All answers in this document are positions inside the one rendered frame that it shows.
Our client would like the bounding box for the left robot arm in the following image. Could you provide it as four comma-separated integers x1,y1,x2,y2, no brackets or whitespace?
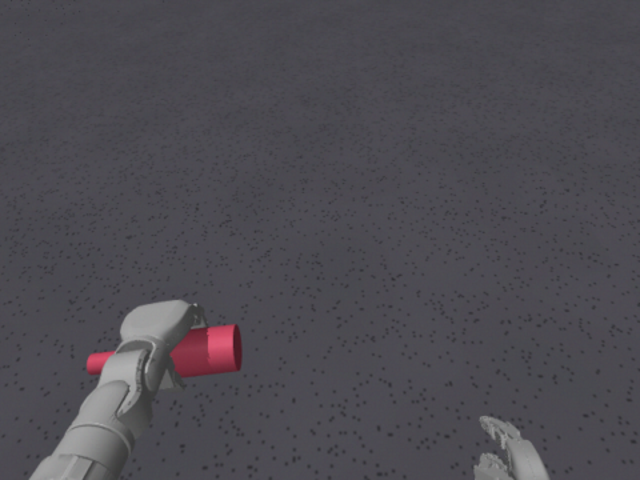
29,335,170,480

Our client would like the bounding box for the bottle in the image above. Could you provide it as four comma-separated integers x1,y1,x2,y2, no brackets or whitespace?
87,324,242,378

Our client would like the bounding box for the right robot hand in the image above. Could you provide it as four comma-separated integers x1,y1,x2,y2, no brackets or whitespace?
474,415,550,480

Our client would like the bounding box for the left robot hand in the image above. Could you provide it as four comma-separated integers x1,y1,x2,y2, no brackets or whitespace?
120,299,209,393

